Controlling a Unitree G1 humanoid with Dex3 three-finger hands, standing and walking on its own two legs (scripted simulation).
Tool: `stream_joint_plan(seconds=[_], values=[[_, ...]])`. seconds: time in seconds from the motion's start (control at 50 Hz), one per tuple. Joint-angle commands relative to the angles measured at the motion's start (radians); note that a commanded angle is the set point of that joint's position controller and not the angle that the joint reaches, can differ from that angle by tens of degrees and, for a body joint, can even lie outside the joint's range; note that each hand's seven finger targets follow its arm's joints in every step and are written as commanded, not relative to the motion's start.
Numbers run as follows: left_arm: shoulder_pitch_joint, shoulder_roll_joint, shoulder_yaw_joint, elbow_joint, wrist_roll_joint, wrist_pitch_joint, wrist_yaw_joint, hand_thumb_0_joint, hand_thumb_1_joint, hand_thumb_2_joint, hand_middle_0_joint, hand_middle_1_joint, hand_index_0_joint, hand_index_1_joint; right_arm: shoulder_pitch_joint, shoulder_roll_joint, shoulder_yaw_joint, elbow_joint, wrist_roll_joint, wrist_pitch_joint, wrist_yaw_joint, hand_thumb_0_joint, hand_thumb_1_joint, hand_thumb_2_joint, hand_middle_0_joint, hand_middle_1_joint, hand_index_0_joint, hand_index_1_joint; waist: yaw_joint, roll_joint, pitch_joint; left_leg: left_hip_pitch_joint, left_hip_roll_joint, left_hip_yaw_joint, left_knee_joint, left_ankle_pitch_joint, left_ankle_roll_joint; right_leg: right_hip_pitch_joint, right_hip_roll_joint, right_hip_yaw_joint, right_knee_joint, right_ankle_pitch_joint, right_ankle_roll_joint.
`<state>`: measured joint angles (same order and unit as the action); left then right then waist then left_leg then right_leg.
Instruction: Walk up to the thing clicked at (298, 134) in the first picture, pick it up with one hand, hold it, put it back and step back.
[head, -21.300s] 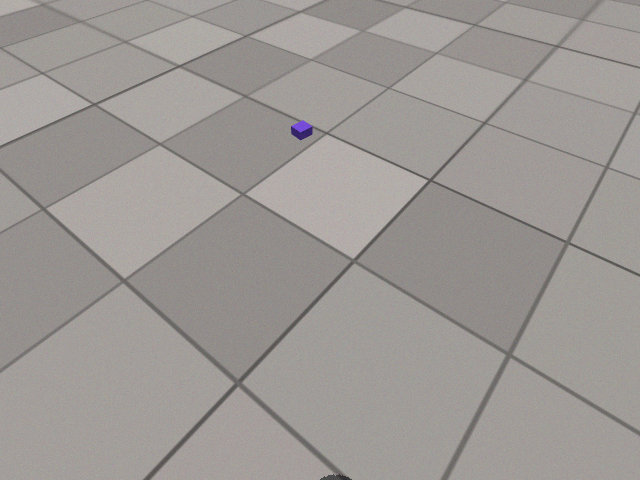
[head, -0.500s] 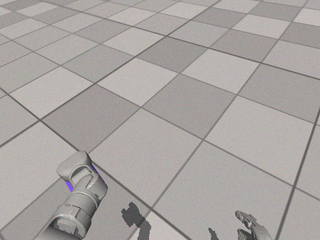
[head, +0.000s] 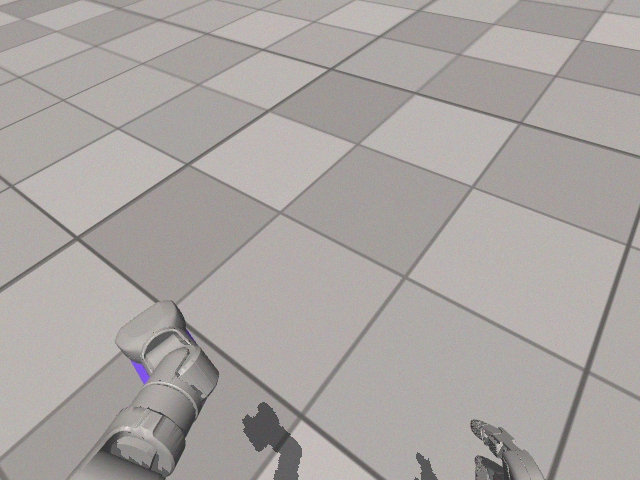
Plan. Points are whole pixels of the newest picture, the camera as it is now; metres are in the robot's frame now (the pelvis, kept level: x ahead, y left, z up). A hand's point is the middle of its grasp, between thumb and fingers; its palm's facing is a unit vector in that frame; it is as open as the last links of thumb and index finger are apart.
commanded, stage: crouch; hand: left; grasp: from above
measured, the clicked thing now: (174, 367) +0.30 +0.24 -0.07
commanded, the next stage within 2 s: lower in 1.94 s
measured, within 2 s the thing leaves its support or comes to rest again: neither
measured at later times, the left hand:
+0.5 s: hand (204, 388) +0.32 +0.24 -0.21, palm faces -0.31 -0.25 -0.92, open 10.5 cm
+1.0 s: hand (233, 405) +0.37 +0.24 -0.43, palm faces -0.26 -0.31 -0.91, open 10.5 cm
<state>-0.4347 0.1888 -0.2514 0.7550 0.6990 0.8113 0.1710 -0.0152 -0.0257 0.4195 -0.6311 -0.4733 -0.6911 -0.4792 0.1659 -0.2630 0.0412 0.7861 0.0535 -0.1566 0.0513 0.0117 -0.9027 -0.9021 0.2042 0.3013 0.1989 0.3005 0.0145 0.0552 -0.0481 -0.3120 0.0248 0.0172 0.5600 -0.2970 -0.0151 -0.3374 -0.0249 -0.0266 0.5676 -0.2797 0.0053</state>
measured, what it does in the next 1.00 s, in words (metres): lowers itself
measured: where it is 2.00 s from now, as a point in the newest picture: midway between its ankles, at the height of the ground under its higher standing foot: outside the picture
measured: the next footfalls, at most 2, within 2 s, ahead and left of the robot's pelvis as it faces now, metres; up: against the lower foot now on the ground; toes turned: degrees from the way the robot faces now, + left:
none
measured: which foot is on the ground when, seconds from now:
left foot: down 0.00-1.00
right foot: down 0.00-1.00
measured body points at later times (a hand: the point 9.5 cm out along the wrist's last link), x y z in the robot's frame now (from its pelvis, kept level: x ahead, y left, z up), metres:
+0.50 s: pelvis -0.04 +0.00 -0.10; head +0.08 +0.01 +0.34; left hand +0.34 +0.25 -0.16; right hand +0.04 -0.28 -0.22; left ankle -0.01 +0.13 -0.73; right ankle +0.01 -0.12 -0.73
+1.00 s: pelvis -0.09 +0.01 -0.30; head +0.12 +0.02 +0.10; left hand +0.38 +0.25 -0.38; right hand -0.05 -0.25 -0.44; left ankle -0.01 +0.13 -0.73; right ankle +0.01 -0.12 -0.73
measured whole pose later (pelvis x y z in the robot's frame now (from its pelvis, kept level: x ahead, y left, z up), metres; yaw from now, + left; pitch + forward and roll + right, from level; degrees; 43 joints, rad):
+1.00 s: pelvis -0.09 +0.01 -0.30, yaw -3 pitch +36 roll -4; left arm -1.03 0.46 0.19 1.52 0.76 0.38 0.56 0.01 -0.03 0.25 -0.72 -0.39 -0.79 -0.36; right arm 0.16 -0.23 0.01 0.89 -0.11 -0.23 0.15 0.01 -0.90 -0.90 0.21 0.30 0.20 0.30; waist -0.21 0.06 -0.18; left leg -1.95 0.04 -0.06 1.97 -0.67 -0.01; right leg -1.94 -0.02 -0.05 1.90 -0.60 0.00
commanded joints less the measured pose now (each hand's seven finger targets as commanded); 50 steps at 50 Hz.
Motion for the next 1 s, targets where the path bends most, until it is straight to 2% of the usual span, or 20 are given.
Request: stream_joint_plan(seconds=[0.0, 0.06, 0.18, 0.22, 0.28, 0.34, 0.42, 0.46, 0.56, 0.58, 0.64, 0.68, 0.7, 0.8, 0.84, 0.86, 0.92, 0.94, 0.96, 0.98], values=[[-0.307, 0.137, 0.032, -0.105, 0.051, -0.033, 0.054, 0.000, 0.446, 0.495, -0.863, -0.561, -0.891, -0.532, -0.064, -0.111, -0.039, -0.128, 0.000, -0.061, 0.003, 0.000, -0.870, -0.892, 0.201, 0.301, 0.201, 0.301, -0.018, -0.105, -0.213, 0.039, -0.043, 0.003, -0.050, 0.245, 0.026, 0.108, 0.036, 0.007, -0.067, 0.231, -0.008], [-0.329, 0.142, 0.045, -0.057, 0.058, -0.065, 0.093, 0.000, 0.451, 0.488, -0.860, -0.572, -0.893, -0.538, -0.033, -0.112, -0.046, -0.114, -0.008, -0.064, 0.005, 0.000, -0.872, -0.892, 0.201, 0.300, 0.201, 0.300, -0.023, -0.101, -0.208, 0.023, -0.037, 0.003, -0.040, 0.236, 0.021, 0.086, 0.039, 0.003, -0.054, 0.215, -0.012], [-0.414, 0.117, 0.074, 0.143, 0.047, -0.143, 0.184, 0.000, 0.431, 0.467, -0.827, -0.600, -0.870, -0.555, 0.050, -0.122, -0.065, -0.061, -0.019, -0.069, 0.013, 0.000, -0.874, -0.891, 0.201, 0.300, 0.201, 0.300, -0.065, -0.089, -0.211, -0.064, -0.032, 0.013, 0.035, 0.207, 0.015, -0.015, 0.038, 0.014, 0.016, 0.200, -0.020], [-0.446, 0.120, 0.094, 0.211, 0.061, -0.182, 0.220, 0.000, 0.419, 0.468, -0.819, -0.623, -0.865, -0.574, 0.082, -0.125, -0.076, -0.044, -0.027, -0.068, 0.017, 0.000, -0.879, -0.892, 0.200, 0.300, 0.201, 0.300, -0.080, -0.101, -0.227, -0.145, -0.032, 0.013, 0.109, 0.199, 0.013, -0.081, 0.036, 0.018, 0.076, 0.202, -0.021], [-0.499, 0.126, 0.136, 0.298, 0.076, -0.239, 0.290, 0.000, 0.482, 0.524, -0.878, -0.632, -0.917, -0.591, 0.108, -0.129, -0.095, -0.038, -0.046, -0.069, 0.028, 0.000, -0.881, -0.891, 0.200, 0.300, 0.200, 0.300, -0.083, -0.093, -0.295, -0.315, -0.031, 0.023, 0.271, 0.169, 0.007, -0.207, 0.034, 0.027, 0.232, 0.186, -0.025], [-0.559, 0.140, 0.185, 0.392, 0.095, -0.280, 0.361, 0.000, 0.444, 0.563, -0.878, -0.610, -0.903, -0.583, 0.117, -0.134, -0.109, -0.032, -0.070, -0.067, 0.044, 0.000, -0.882, -0.891, 0.200, 0.300, 0.200, 0.300, -0.098, -0.054, -0.389, -0.457, -0.025, 0.022, 0.428, 0.160, -0.005, -0.368, 0.041, 0.025, 0.385, 0.178, -0.035], [-0.670, 0.199, 0.254, 0.462, 0.065, -0.312, 0.430, 0.000, 0.431, 0.610, -0.902, -0.562, -0.906, -0.557, 0.120, -0.144, -0.116, -0.016, -0.092, -0.063, 0.064, 0.000, -0.879, -0.891, 0.200, 0.299, 0.200, 0.299, -0.108, 0.029, -0.508, -0.606, -0.018, 0.002, 0.569, 0.098, -0.015, -0.547, 0.050, 0.008, 0.535, 0.103, -0.051], [-0.714, 0.255, 0.284, 0.499, 0.067, -0.327, 0.444, 0.000, 0.446, 0.638, -0.939, -0.535, -0.930, -0.545, 0.120, -0.158, -0.118, -0.014, -0.096, -0.060, 0.068, 0.000, -0.879, -0.892, 0.200, 0.299, 0.200, 0.299, -0.119, 0.034, -0.557, -0.697, -0.015, -0.008, 0.632, 0.048, -0.009, -0.620, 0.058, -0.001, 0.604, 0.061, -0.053], [-0.806, 0.311, 0.322, 0.529, 0.056, -0.358, 0.457, 0.000, 0.506, 0.686, -0.986, -0.566, -0.975, -0.577, 0.121, -0.169, -0.119, 0.006, -0.107, -0.060, 0.073, 0.000, -0.882, -0.892, 0.200, 0.299, 0.200, 0.299, -0.155, 0.047, -0.691, -0.893, -0.012, -0.004, 0.778, -0.076, 0.005, -0.734, 0.057, -0.004, 0.726, -0.036, -0.040], [-0.804, 0.341, 0.338, 0.551, 0.061, -0.358, 0.459, 0.000, 0.521, 0.659, -0.989, -0.575, -0.985, -0.578, 0.122, -0.164, -0.115, 0.015, -0.110, -0.060, 0.071, 0.000, -0.886, -0.894, 0.200, 0.300, 0.200, 0.300, -0.148, 0.060, -0.701, -0.923, -0.014, -0.001, 0.797, -0.100, 0.007, -0.746, 0.054, -0.005, 0.742, -0.064, -0.037], [-0.827, 0.356, 0.357, 0.557, 0.044, -0.376, 0.451, 0.000, 0.548, 0.572, -1.002, -0.538, -1.008, -0.531, 0.133, -0.150, -0.115, 0.029, -0.119, -0.063, 0.072, 0.000, -0.889, -0.894, 0.200, 0.300, 0.200, 0.300, -0.179, 0.043, -0.746, -1.013, -0.014, 0.000, 0.877, -0.143, 0.014, -0.793, 0.055, -0.002, 0.791, -0.111, -0.031], [-0.857, 0.384, 0.359, 0.560, 0.054, -0.386, 0.440, 0.000, 0.573, 0.544, -1.022, -0.500, -1.028, -0.493, 0.145, -0.165, -0.120, 0.043, -0.127, -0.067, 0.070, 0.000, -0.887, -0.893, 0.200, 0.300, 0.200, 0.300, -0.201, 0.060, -0.753, -1.061, -0.010, -0.007, 0.931, -0.150, 0.018, -0.857, 0.057, -0.010, 0.840, -0.123, -0.033], [-0.875, 0.417, 0.377, 0.548, 0.059, -0.395, 0.438, 0.000, 0.601, 0.519, -1.034, -0.507, -1.048, -0.492, 0.153, -0.157, -0.114, 0.049, -0.131, -0.069, 0.071, 0.000, -0.891, -0.895, 0.200, 0.300, 0.200, 0.300, -0.195, 0.075, -0.762, -1.078, -0.008, -0.007, 0.962, -0.139, 0.018, -0.876, 0.055, -0.012, 0.867, -0.109, -0.032], [-0.910, 0.443, 0.383, 0.598, 0.082, -0.427, 0.431, 0.000, 0.641, 0.442, -1.063, -0.447, -1.083, -0.426, 0.159, -0.165, -0.106, 0.071, -0.142, -0.075, 0.079, 0.000, -0.885, -0.893, 0.200, 0.300, 0.200, 0.299, -0.224, 0.114, -0.740, -1.166, -0.005, -0.033, 1.061, -0.207, 0.017, -1.077, 0.052, -0.041, 0.991, -0.204, -0.040], [-0.942, 0.472, 0.406, 0.604, 0.090, -0.433, 0.435, 0.000, 0.637, 0.434, -1.065, -0.446, -1.086, -0.424, 0.147, -0.168, -0.096, 0.059, -0.145, -0.081, 0.083, 0.000, -0.887, -0.893, 0.200, 0.299, 0.200, 0.299, -0.228, 0.147, -0.775, -1.165, -0.002, -0.044, 1.090, -0.208, 0.012, -1.136, 0.048, -0.052, 1.045, -0.200, -0.042], [-0.962, 0.470, 0.403, 0.626, 0.098, -0.434, 0.437, 0.000, 0.624, 0.458, -1.061, -0.445, -1.077, -0.429, 0.145, -0.173, -0.092, 0.065, -0.149, -0.083, 0.086, 0.000, -0.887, -0.894, 0.200, 0.300, 0.200, 0.300, -0.240, 0.171, -0.749, -1.194, -0.001, -0.048, 1.109, -0.229, 0.012, -1.183, 0.046, -0.053, 1.067, -0.214, -0.041], [-0.987, 0.487, 0.411, 0.626, 0.091, -0.441, 0.428, 0.000, 0.606, 0.460, -1.045, -0.454, -1.062, -0.436, 0.164, -0.174, -0.090, 0.084, -0.155, -0.094, 0.102, 0.000, -0.888, -0.894, 0.200, 0.299, 0.200, 0.299, -0.260, 0.151, -0.758, -1.238, -0.002, -0.049, 1.176, -0.229, 0.017, -1.231, 0.043, -0.054, 1.111, -0.216, -0.033], [-0.984, 0.505, 0.422, 0.656, 0.094, -0.441, 0.426, 0.000, 0.602, 0.471, -1.043, -0.463, -1.059, -0.446, 0.161, -0.186, -0.089, 0.078, -0.156, -0.097, 0.105, 0.000, -0.889, -0.895, 0.200, 0.299, 0.200, 0.299, -0.253, 0.153, -0.761, -1.267, -0.004, -0.046, 1.186, -0.237, 0.017, -1.239, 0.044, -0.056, 1.133, -0.224, -0.034], [-1.034, 0.512, 0.420, 0.595, 0.102, -0.444, 0.422, 0.000, 0.600, 0.499, -1.043, -0.475, -1.057, -0.460, 0.175, -0.181, -0.087, 0.090, -0.157, -0.099, 0.109, 0.000, -0.888, -0.895, 0.200, 0.299, 0.200, 0.299, -0.259, 0.189, -0.793, -1.241, -0.003, -0.048, 1.209, -0.218, 0.016, -1.258, 0.038, -0.054, 1.151, -0.198, -0.033], [-1.017, 0.525, 0.429, 0.648, 0.113, -0.440, 0.425, 0.000, 0.613, 0.502, -1.060, -0.467, -1.072, -0.455, 0.178, -0.202, -0.089, 0.087, -0.159, -0.099, 0.113, 0.000, -0.889, -0.895, 0.200, 0.299, 0.200, 0.299, -0.252, 0.194, -0.791, -1.254, 0.000, -0.050, 1.219, -0.213, 0.012, -1.270, 0.040, -0.063, 1.176, -0.194, -0.036]])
